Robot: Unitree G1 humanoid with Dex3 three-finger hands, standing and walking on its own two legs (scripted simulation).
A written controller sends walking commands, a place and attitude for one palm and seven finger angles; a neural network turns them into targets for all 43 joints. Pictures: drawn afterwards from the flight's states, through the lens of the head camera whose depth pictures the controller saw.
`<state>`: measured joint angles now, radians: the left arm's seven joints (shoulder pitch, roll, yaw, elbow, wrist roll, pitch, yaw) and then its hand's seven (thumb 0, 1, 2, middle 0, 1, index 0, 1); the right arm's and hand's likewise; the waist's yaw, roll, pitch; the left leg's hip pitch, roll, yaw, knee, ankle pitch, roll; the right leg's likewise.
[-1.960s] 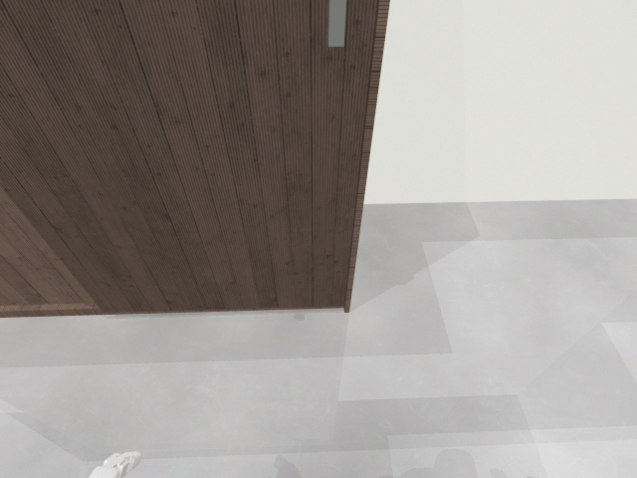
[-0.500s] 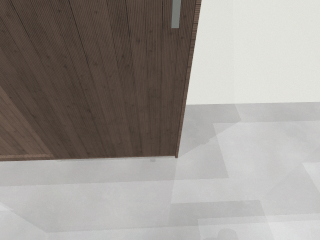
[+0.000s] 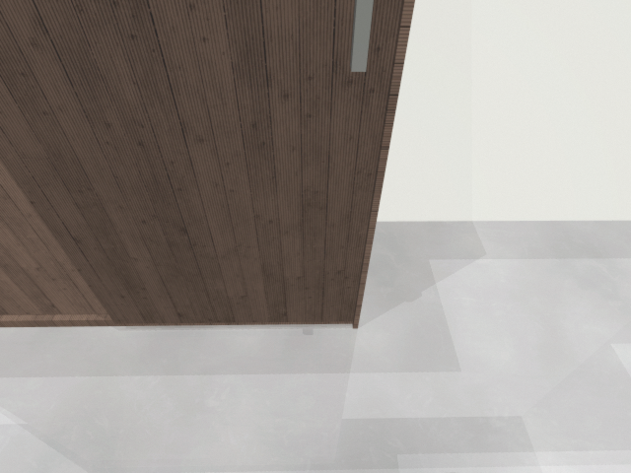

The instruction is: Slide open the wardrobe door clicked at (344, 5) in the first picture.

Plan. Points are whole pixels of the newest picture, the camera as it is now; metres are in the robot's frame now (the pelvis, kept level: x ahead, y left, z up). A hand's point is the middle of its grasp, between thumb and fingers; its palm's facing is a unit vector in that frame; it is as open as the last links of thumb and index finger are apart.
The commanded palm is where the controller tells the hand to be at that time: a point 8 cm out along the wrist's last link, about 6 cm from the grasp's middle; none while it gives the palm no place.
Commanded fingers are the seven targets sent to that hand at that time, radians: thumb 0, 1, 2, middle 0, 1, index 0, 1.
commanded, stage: take the last steps up to it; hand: right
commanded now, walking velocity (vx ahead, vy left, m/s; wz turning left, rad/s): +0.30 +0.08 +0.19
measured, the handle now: (360, 18) +0.73 -0.04 +0.28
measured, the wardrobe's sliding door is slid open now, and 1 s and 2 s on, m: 0.00 0.00 0.00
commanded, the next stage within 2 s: come to a stop and stand still in 0.46 s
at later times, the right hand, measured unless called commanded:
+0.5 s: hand out of the picture +0.04 -0.09 -0.17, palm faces +0.03 +0.99 -0.13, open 7.4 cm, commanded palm none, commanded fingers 0.00 -0.90 -0.90 0.20 0.30 0.20 0.30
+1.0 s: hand (408, 397) +0.30 -0.14 -0.19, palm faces -0.04 +0.98 -0.18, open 7.4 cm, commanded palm none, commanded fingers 0.00 -0.90 -0.90 0.20 0.30 0.20 0.30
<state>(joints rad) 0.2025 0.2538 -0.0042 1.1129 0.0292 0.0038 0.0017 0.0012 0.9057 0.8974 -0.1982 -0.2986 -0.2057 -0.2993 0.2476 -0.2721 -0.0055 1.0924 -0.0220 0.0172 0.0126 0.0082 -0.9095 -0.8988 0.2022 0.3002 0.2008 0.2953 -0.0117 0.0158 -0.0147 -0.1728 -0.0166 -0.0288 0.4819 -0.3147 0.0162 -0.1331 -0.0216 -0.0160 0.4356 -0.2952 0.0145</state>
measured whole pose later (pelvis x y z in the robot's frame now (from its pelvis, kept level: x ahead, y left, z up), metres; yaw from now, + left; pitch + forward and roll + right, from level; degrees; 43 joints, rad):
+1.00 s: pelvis +0.22 +0.04 +0.00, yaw +5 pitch +0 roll +4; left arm 0.18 0.14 0.04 1.00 0.02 0.00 0.04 -0.01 0.92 0.90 -0.20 -0.30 -0.21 -0.30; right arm 0.20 -0.23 -0.09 0.96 -0.03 0.06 -0.03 0.00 -0.91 -0.90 0.20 0.30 0.20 0.29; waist 0.01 0.05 0.06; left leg -0.49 0.02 -0.08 1.18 -0.33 -0.07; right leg -0.36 -0.03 -0.12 0.47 -0.12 -0.10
